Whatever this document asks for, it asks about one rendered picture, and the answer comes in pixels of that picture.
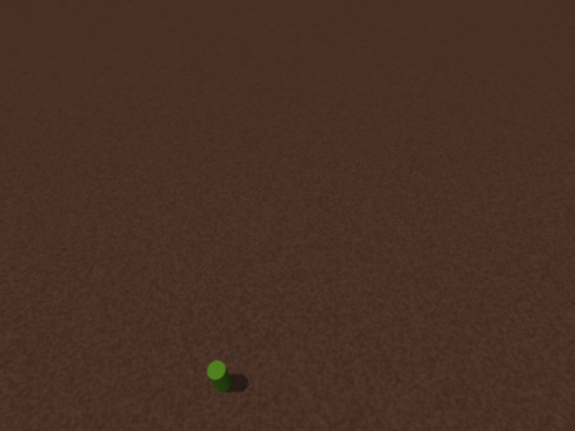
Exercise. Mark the can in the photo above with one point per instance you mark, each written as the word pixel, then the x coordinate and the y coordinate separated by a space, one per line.
pixel 219 376

